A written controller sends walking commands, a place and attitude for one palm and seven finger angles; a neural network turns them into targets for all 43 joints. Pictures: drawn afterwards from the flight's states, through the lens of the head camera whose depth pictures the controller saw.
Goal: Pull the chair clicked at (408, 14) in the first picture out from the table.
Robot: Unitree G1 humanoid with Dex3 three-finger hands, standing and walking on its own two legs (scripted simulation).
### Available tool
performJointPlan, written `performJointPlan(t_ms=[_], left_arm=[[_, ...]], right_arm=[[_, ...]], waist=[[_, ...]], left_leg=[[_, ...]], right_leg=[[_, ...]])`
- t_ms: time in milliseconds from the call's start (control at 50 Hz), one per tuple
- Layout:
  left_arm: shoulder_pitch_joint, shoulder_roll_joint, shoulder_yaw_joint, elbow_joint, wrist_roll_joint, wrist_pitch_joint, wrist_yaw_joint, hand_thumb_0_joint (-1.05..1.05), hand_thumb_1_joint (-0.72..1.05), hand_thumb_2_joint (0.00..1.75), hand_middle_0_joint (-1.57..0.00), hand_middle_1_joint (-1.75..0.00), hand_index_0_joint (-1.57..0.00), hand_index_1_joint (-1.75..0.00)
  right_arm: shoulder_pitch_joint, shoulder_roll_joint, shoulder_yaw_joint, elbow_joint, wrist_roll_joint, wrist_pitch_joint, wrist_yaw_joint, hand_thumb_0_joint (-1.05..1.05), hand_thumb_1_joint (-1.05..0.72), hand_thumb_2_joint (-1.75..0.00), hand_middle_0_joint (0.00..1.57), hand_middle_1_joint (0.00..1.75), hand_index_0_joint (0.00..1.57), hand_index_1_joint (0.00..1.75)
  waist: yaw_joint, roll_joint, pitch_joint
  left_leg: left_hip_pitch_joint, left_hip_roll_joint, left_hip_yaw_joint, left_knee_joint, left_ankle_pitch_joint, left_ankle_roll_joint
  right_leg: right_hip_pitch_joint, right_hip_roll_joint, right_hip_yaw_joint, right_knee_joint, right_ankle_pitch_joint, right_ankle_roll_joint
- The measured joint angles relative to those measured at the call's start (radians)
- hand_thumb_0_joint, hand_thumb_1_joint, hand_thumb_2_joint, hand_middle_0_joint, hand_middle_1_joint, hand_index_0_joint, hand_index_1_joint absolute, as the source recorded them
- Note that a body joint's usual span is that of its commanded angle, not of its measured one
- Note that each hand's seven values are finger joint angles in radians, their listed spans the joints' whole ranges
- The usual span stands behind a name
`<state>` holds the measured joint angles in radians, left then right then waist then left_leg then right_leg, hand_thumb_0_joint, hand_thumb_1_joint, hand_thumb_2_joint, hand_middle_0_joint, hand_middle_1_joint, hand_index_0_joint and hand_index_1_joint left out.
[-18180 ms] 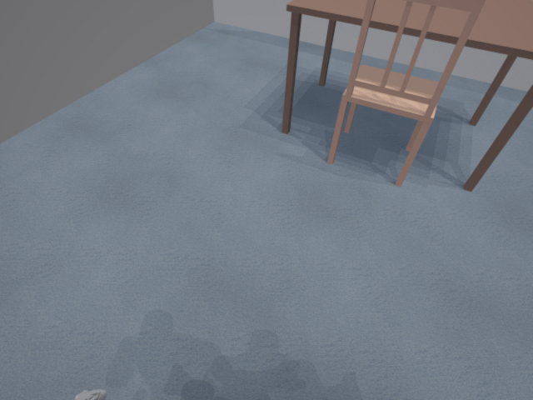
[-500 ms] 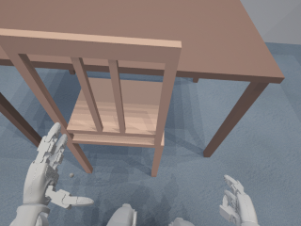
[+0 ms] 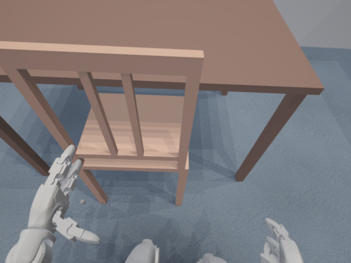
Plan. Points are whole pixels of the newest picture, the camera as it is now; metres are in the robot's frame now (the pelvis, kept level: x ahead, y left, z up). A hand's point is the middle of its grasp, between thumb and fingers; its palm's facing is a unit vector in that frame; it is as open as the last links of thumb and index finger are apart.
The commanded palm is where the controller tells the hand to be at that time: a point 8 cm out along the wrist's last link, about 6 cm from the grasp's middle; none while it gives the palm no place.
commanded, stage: raise the hand toward the chair's back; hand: left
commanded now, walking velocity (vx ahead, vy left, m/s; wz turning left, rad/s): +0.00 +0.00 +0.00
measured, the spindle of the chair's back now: (102, 120) +0.47 +0.22 +0.01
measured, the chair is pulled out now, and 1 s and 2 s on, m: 0.00 0.00 0.00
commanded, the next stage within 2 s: aim the fingers beside a spindle in 0.34 s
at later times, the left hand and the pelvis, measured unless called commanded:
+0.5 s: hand (90, 196) +0.25 +0.19 +0.04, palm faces +0.04 -1.00 -0.05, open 16.9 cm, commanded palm +0.23 +0.24 +0.04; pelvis +0.01 -0.02 +0.00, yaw +0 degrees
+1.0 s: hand (112, 189) +0.28 +0.15 +0.01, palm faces -0.01 -1.00 -0.02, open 16.9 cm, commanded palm +0.26 +0.21 +0.02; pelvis +0.01 -0.02 -0.02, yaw +0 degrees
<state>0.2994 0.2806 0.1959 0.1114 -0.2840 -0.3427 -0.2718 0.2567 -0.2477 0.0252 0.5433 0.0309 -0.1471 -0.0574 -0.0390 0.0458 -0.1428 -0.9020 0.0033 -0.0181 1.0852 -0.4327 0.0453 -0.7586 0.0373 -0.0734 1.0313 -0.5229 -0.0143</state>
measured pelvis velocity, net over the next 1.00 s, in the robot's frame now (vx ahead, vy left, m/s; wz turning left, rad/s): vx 0.01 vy -0.02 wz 0.00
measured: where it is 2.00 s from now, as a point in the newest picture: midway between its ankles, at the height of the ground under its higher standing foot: outside the picture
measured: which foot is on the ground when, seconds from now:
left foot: down 0.00-1.00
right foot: down 0.00-1.00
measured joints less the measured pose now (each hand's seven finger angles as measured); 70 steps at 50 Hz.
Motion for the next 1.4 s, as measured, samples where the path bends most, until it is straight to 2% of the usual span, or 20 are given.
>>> performJointPlan(t_ms=[160,320,500,640,880,1120,1300,1400], left_arm=[[-0.002,-0.014,0.014,-0.003,0.008,-0.078,0.043,-0.01,-0.49,0.30,-0.06,-0.08,-0.06,-0.08],[0.007,-0.012,-0.005,0.001,0.002,-0.043,0.006,-0.01,-0.49,0.30,-0.06,-0.08,-0.06,-0.08],[-0.021,-0.023,0.011,0.027,-0.002,-0.070,0.016,-0.01,-0.49,0.30,-0.06,-0.08,-0.06,-0.08],[-0.057,-0.033,-0.025,0.051,0.008,-0.059,0.001,-0.01,-0.49,0.30,-0.06,-0.08,-0.06,-0.08],[-0.074,-0.050,-0.041,0.059,0.034,-0.078,0.064,-0.01,-0.49,0.30,-0.06,-0.08,-0.06,-0.08],[-0.131,-0.077,-0.103,0.053,0.062,-0.103,0.111,-0.01,-0.49,0.30,-0.06,-0.08,-0.06,-0.08],[-0.199,-0.095,-0.130,0.133,0.099,-0.072,0.163,-0.01,-0.49,0.30,-0.06,-0.08,-0.06,-0.08],[-0.214,-0.097,-0.138,0.115,0.110,-0.102,0.192,-0.01,-0.49,0.30,-0.06,-0.08,-0.06,-0.08]], right_arm=[[-0.001,-0.001,-0.010,0.009,-0.011,-0.014,0.007,0.01,-0.90,-0.90,0.20,0.30,0.20,0.30],[-0.024,0.005,-0.009,0.004,-0.005,-0.006,0.007,0.01,-0.90,-0.90,0.20,0.30,0.20,0.30],[-0.035,0.007,-0.005,0.003,-0.008,-0.009,0.007,0.01,-0.90,-0.90,0.20,0.30,0.20,0.30],[-0.036,-0.001,-0.006,0.007,-0.010,-0.010,0.006,0.01,-0.90,-0.89,0.20,0.30,0.20,0.30],[-0.028,0.003,-0.013,0.005,-0.018,0.019,0.025,0.01,-0.90,-0.90,0.20,0.30,0.20,0.30],[-0.039,0.006,-0.015,0.007,-0.024,0.031,0.034,0.01,-0.90,-0.90,0.20,0.30,0.20,0.30],[-0.046,0.010,-0.007,-0.013,-0.029,0.068,0.045,0.01,-0.90,-0.90,0.20,0.30,0.20,0.30],[-0.044,0.012,-0.010,-0.006,-0.034,0.078,0.049,0.01,-0.90,-0.90,0.20,0.30,0.20,0.30]], waist=[[0.000,-0.012,-0.007],[0.005,-0.002,-0.007],[0.013,-0.003,-0.010],[0.009,-0.002,-0.008],[0.001,-0.007,-0.021],[-0.001,-0.005,-0.020],[-0.004,-0.007,-0.025],[-0.002,-0.007,-0.026]], left_leg=[[-0.008,0.002,-0.004,0.006,-0.006,-0.009],[-0.002,0.005,-0.006,0.006,-0.011,-0.017],[-0.012,0.007,-0.012,0.014,-0.016,-0.026],[-0.034,0.008,-0.014,0.033,-0.025,-0.029],[-0.061,0.011,0.002,0.050,-0.034,-0.029],[-0.110,0.008,0.000,0.090,-0.043,-0.026],[-0.148,0.008,0.006,0.115,-0.048,-0.023],[-0.161,0.009,0.005,0.127,-0.053,-0.024]], right_leg=[[-0.010,0.002,-0.004,0.013,-0.011,-0.009],[-0.006,0.006,-0.005,0.015,-0.017,-0.016],[-0.017,0.008,-0.011,0.028,-0.027,-0.025],[-0.040,0.009,-0.013,0.050,-0.038,-0.028],[-0.078,0.009,0.002,0.081,-0.049,-0.028],[-0.125,0.006,-0.001,0.121,-0.060,-0.027],[-0.166,0.004,0.003,0.153,-0.068,-0.025],[-0.178,0.005,0.002,0.164,-0.073,-0.026]])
